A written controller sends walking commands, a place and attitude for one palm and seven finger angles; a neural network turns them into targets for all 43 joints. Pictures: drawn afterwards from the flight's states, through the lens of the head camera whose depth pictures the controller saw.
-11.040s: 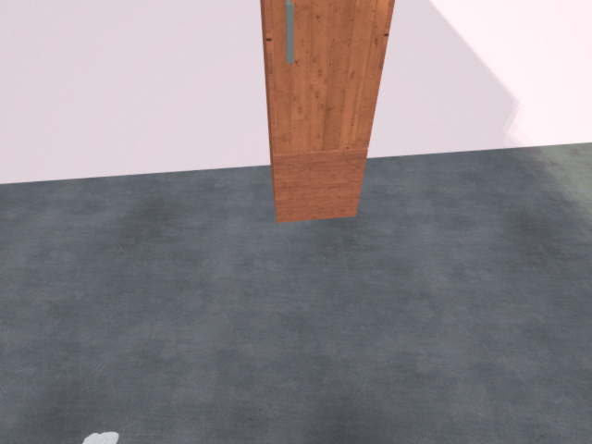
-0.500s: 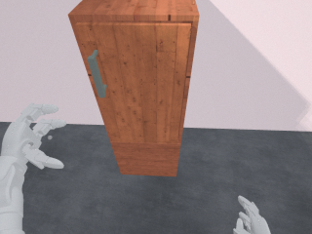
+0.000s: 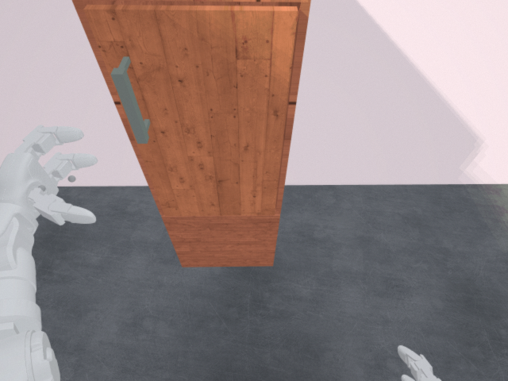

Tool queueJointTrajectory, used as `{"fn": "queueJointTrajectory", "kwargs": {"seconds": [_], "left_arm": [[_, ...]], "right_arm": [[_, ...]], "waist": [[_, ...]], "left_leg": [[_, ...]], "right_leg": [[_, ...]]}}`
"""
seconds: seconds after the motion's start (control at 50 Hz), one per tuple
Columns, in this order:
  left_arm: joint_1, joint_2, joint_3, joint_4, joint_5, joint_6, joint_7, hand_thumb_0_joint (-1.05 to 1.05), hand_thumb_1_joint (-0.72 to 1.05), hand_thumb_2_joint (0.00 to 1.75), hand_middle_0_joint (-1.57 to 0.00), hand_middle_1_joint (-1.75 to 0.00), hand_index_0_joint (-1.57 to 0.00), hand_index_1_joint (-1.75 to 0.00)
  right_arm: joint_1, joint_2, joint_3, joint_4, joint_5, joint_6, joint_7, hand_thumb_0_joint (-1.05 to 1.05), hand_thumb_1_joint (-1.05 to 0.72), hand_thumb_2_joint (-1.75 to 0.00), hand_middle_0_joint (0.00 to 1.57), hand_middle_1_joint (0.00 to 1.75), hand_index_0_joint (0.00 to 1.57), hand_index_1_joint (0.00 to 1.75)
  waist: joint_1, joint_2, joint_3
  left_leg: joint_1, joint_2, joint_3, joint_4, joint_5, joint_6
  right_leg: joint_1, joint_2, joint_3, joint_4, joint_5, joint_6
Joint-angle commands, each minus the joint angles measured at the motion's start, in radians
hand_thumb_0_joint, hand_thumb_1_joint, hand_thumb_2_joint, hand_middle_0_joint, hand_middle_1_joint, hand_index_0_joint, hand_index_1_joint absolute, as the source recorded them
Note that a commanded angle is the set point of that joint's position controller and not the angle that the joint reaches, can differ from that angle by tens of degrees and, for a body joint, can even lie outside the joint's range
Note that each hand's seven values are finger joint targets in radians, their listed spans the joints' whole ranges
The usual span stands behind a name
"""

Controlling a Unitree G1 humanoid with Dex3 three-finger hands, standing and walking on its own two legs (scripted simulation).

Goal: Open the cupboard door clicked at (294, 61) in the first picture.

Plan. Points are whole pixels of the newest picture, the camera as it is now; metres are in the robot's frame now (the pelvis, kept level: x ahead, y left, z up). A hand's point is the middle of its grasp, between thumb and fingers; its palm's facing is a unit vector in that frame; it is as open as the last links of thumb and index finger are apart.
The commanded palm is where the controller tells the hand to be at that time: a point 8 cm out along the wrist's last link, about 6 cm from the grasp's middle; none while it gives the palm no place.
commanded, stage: move the hooked fingers beside the handle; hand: left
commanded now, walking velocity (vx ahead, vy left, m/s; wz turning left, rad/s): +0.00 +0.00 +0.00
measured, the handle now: (134, 102) +0.58 +0.25 +0.11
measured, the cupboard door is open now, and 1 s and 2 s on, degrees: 0 0 0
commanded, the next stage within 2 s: none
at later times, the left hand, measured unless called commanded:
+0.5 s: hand (78, 149) +0.44 +0.30 +0.12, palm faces +0.05 -1.00 +0.01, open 14.0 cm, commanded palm +0.42 +0.35 +0.12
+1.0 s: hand (86, 122) +0.51 +0.32 +0.12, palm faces +0.03 -1.00 +0.02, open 14.0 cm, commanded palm +0.50 +0.37 +0.11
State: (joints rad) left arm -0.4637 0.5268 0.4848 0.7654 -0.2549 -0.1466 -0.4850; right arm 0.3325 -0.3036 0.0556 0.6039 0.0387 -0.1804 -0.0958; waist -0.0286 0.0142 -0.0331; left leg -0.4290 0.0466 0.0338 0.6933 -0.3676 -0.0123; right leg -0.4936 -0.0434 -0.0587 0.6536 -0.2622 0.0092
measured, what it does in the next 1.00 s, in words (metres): stands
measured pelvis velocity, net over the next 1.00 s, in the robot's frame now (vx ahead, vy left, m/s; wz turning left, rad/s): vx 0.01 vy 0.02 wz -0.02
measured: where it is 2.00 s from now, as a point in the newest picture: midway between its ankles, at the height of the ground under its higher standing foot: outside the picture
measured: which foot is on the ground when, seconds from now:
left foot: down 0.00-1.00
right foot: down 0.00-1.00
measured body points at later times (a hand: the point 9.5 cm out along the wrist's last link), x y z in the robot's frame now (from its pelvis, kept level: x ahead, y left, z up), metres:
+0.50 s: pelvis +0.01 +0.01 -0.01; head +0.08 +0.02 +0.44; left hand +0.43 +0.35 +0.12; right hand +0.07 -0.27 -0.11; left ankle -0.01 +0.13 -0.72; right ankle +0.04 -0.13 -0.72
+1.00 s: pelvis +0.01 +0.02 -0.02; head +0.14 +0.04 +0.41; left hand +0.50 +0.37 +0.12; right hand +0.00 -0.26 -0.11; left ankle -0.01 +0.13 -0.72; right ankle +0.04 -0.13 -0.72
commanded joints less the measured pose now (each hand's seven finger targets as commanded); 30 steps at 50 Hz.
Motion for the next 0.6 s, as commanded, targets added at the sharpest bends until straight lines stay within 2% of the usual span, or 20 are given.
{"fn": "queueJointTrajectory", "kwargs": {"seconds": [0.0,0.06,0.12,0.14,0.16,0.2,0.24,0.26,0.3,0.32,0.34,0.38,0.4,0.44,0.48,0.52,0.56,0.58], "left_arm": [[-0.392,0.354,0.082,-0.163,-0.013,-0.086,0.003,0.0,-0.5,0.3,-0.3,-1.2,-0.3,-1.2],[-0.472,0.355,0.061,-0.158,-0.004,-0.104,-0.001,0.0,-0.5,0.3,-0.3,-1.2,-0.3,-1.2],[-0.493,0.341,0.042,-0.121,0.002,-0.113,-0.007,0.0,-0.5,0.3,-0.3,-1.2,-0.3,-1.2],[-0.505,0.361,0.059,-0.1,-0.001,-0.116,-0.007,0.0,-0.5,0.3,-0.3,-1.2,-0.3,-1.2],[-0.52,0.382,0.071,-0.077,0.003,-0.116,-0.008,0.0,-0.5,0.3,-0.3,-1.2,-0.3,-1.2],[-0.508,0.396,0.082,0.007,0.01,-0.109,-0.013,0.0,-0.5,0.3,-0.3,-1.2,-0.3,-1.2],[-0.572,0.446,0.098,0.031,0.025,-0.122,-0.015,0.0,-0.5,0.3,-0.3,-1.2,-0.3,-1.2],[-0.599,0.428,0.07,0.016,0.033,-0.132,-0.02,0.0,-0.5,0.3,-0.3,-1.2,-0.3,-1.2],[-0.604,0.442,0.083,-0.004,0.039,-0.154,-0.022,0.0,-0.5,0.3,-0.3,-1.2,-0.3,-1.2],[-0.59,0.442,0.088,0.017,0.035,-0.157,-0.025,0.0,-0.5,0.3,-0.3,-1.2,-0.3,-1.2],[-0.597,0.454,0.101,0.037,0.028,-0.16,-0.029,0.0,-0.5,0.3,-0.3,-1.2,-0.3,-1.2],[-0.581,0.458,0.109,0.079,0.024,-0.154,-0.041,0.0,-0.5,0.3,-0.3,-1.2,-0.3,-1.2],[-0.593,0.462,0.104,0.081,0.029,-0.152,-0.044,0.0,-0.5,0.3,-0.3,-1.2,-0.3,-1.2],[-0.642,0.443,0.071,0.102,0.04,-0.146,-0.049,0.0,-0.5,0.3,-0.3,-1.2,-0.3,-1.2],[-0.69,0.48,0.084,0.129,0.053,-0.147,-0.045,0.0,-0.5,0.3,-0.3,-1.2,-0.3,-1.2],[-0.718,0.481,0.075,0.154,0.061,-0.153,-0.043,0.0,-0.5,0.3,-0.3,-1.2,-0.3,-1.2],[-0.792,0.521,0.084,0.154,0.07,-0.167,-0.044,0.0,-0.5,0.3,-0.3,-1.2,-0.3,-1.2],[-0.797,0.526,0.086,0.169,0.072,-0.171,-0.046,0.0,-0.5,0.3,-0.3,-1.2,-0.3,-1.2]], "right_arm": [[0.006,-0.151,-0.064,-0.126,0.005,-0.021,-0.01,0.0,-0.9,-0.9,0.2,0.3,0.2,0.3],[0.025,-0.152,-0.067,-0.117,0.002,-0.009,-0.01,0.0,-0.9,-0.9,0.2,0.3,0.2,0.3],[0.044,-0.153,-0.07,-0.105,0.003,0.004,-0.011,0.0,-0.9,-0.9,0.2,0.3,0.2,0.3],[0.051,-0.158,-0.069,-0.102,0.0,0.009,-0.012,0.0,-0.9,-0.9,0.2,0.3,0.2,0.3],[0.056,-0.16,-0.069,-0.098,-0.001,0.015,-0.01,0.0,-0.9,-0.9,0.2,0.3,0.2,0.3],[0.065,-0.164,-0.068,-0.092,0.0,0.029,-0.009,0.0,-0.9,-0.9,0.2,0.3,0.2,0.3],[0.076,-0.169,-0.068,-0.088,-0.003,0.043,-0.007,0.0,-0.9,-0.9,0.2,0.3,0.2,0.3],[0.077,-0.164,-0.068,-0.094,-0.002,0.047,-0.005,0.0,-0.9,-0.9,0.2,0.3,0.2,0.3],[0.09,-0.163,-0.073,-0.096,-0.006,0.055,-0.001,0.0,-0.9,-0.9,0.2,0.3,0.2,0.3],[0.095,-0.164,-0.072,-0.096,-0.007,0.06,0.001,0.0,-0.9,-0.9,0.2,0.3,0.2,0.3],[0.103,-0.167,-0.073,-0.093,-0.008,0.068,0.001,0.0,-0.9,-0.9,0.2,0.3,0.2,0.3],[0.107,-0.169,-0.074,-0.094,-0.006,0.082,0.005,0.0,-0.9,-0.9,0.2,0.3,0.2,0.3],[0.106,-0.17,-0.072,-0.095,-0.006,0.088,0.006,0.0,-0.9,-0.9,0.2,0.3,0.2,0.3],[0.112,-0.171,-0.073,-0.094,-0.006,0.098,0.006,0.0,-0.9,-0.9,0.2,0.3,0.2,0.3],[0.124,-0.176,-0.072,-0.086,-0.008,0.109,0.005,0.0,-0.9,-0.9,0.2,0.3,0.2,0.3],[0.132,-0.176,-0.071,-0.083,-0.01,0.118,0.005,0.0,-0.9,-0.9,0.2,0.3,0.2,0.3],[0.143,-0.179,-0.07,-0.071,-0.012,0.128,0.002,0.0,-0.9,-0.9,0.2,0.3,0.2,0.3],[0.149,-0.179,-0.07,-0.068,-0.014,0.132,0.002,0.0,-0.9,-0.9,0.2,0.3,0.2,0.3]], "waist": [[0.003,0.055,-0.289],[-0.011,0.08,-0.317],[-0.02,0.1,-0.329],[-0.022,0.057,-0.329],[-0.02,0.059,-0.338],[-0.025,0.042,-0.306],[-0.03,0.039,-0.315],[-0.034,0.077,-0.337],[-0.026,0.111,-0.393],[-0.026,0.11,-0.402],[-0.033,0.067,-0.393],[-0.03,0.062,-0.391],[-0.029,0.086,-0.382],[-0.051,0.082,-0.354],[-0.06,0.075,-0.345],[-0.072,0.071,-0.36],[-0.084,0.107,-0.38],[-0.086,0.098,-0.399]], "left_leg": [[0.003,-0.05,-0.025,-0.098,0.211,0.024],[0.031,-0.048,-0.031,-0.089,0.238,0.026],[0.044,-0.047,-0.032,-0.083,0.254,0.024],[0.031,-0.045,-0.032,-0.078,0.255,0.027],[0.016,-0.046,-0.033,-0.079,0.25,0.026],[-0.019,-0.045,-0.027,-0.073,0.234,0.027],[-0.035,-0.045,-0.029,-0.061,0.241,0.03],[-0.016,-0.046,-0.028,-0.059,0.252,0.029],[0.016,-0.044,-0.03,-0.047,0.31,0.026],[0.022,-0.043,-0.03,-0.042,0.322,0.025],[0.01,-0.041,-0.033,-0.036,0.342,0.028],[-0.011,-0.04,-0.028,-0.034,0.336,0.028],[-0.014,-0.041,-0.028,-0.036,0.328,0.027],[-0.015,-0.041,-0.03,-0.031,0.316,0.03],[-0.033,-0.039,-0.036,-0.029,0.287,0.03],[-0.039,-0.039,-0.035,-0.023,0.267,0.032],[-0.033,-0.038,-0.038,-0.011,0.279,0.031],[-0.034,-0.037,-0.039,-0.005,0.276,0.032]], "right_leg": [[0.202,0.047,0.032,-0.05,0.176,-0.03],[0.185,0.052,0.029,-0.042,0.197,-0.032],[0.163,0.054,0.023,-0.038,0.207,-0.034],[0.172,0.057,0.024,-0.035,0.212,-0.033],[0.178,0.054,0.026,-0.033,0.213,-0.031],[0.16,0.051,0.026,-0.031,0.209,-0.028],[0.163,0.053,0.033,-0.018,0.219,-0.029],[0.153,0.053,0.032,-0.015,0.227,-0.029],[0.164,0.055,0.03,-0.001,0.271,-0.033],[0.159,0.057,0.028,0.001,0.279,-0.033],[0.163,0.062,0.026,0.006,0.301,-0.033],[0.163,0.059,0.027,0.009,0.312,-0.028],[0.149,0.058,0.027,0.007,0.3,-0.029],[0.111,0.061,0.023,0.007,0.276,-0.03],[0.095,0.059,0.023,0.003,0.251,-0.027],[0.085,0.059,0.026,0.003,0.235,-0.025],[0.075,0.06,0.029,0.01,0.242,-0.026],[0.081,0.061,0.031,0.013,0.241,-0.024]]}}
